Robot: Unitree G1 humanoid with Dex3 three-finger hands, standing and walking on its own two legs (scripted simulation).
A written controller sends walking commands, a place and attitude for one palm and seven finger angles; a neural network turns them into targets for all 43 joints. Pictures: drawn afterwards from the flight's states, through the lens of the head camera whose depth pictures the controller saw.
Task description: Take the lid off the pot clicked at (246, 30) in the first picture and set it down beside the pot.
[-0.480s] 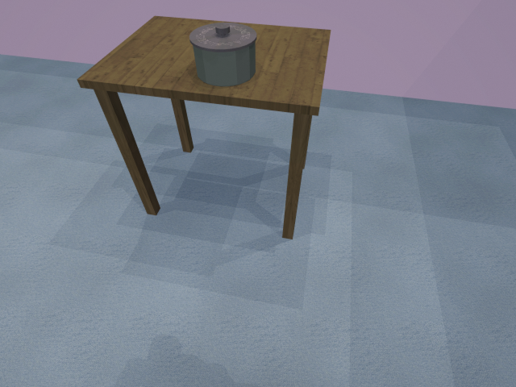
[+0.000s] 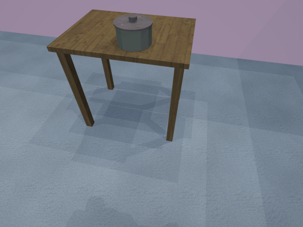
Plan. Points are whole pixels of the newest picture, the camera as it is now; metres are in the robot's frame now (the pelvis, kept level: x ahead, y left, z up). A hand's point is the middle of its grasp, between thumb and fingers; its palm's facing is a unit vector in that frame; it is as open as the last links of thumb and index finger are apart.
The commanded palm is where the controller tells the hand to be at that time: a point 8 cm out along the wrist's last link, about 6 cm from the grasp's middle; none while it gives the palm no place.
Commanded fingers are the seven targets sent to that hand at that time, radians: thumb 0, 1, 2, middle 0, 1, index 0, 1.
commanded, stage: look at it before walking up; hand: left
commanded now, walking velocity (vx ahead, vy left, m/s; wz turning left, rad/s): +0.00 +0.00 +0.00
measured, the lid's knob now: (132, 17) +1.06 +0.16 +0.10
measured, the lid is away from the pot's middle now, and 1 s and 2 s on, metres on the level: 0.00 0.00 0.00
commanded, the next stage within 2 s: walk to a spot facing it in 0.16 s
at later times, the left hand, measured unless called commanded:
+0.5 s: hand out of the picture +0.07 +0.24 -0.17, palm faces +0.06 -0.95 -0.31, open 7.4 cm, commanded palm none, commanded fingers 0.00 0.90 0.90 -0.20 -0.30 -0.20 -0.30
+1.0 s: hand out of the picture +0.06 +0.29 -0.17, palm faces +0.32 -0.92 -0.20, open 7.4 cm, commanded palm none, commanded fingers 0.00 0.90 0.90 -0.20 -0.30 -0.20 -0.30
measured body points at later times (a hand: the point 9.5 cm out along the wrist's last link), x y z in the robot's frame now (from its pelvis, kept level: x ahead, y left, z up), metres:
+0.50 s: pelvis +0.00 +0.01 -0.01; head +0.02 +0.01 +0.44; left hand +0.06 +0.29 -0.14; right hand +0.08 -0.27 -0.15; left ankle -0.01 +0.13 -0.74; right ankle +0.00 -0.11 -0.75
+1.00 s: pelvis +0.07 +0.08 +0.00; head +0.08 +0.10 +0.45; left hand +0.05 +0.34 -0.15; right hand +0.09 -0.15 -0.14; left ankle -0.01 +0.13 -0.75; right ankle +0.18 -0.05 -0.67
